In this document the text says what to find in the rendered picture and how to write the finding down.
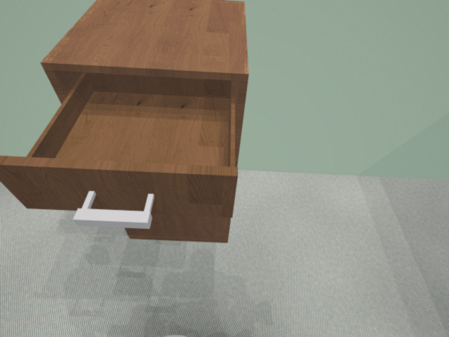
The handle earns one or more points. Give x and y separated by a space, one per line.
113 218

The cabinet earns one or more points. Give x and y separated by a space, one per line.
203 39

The drawer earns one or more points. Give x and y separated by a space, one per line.
126 136

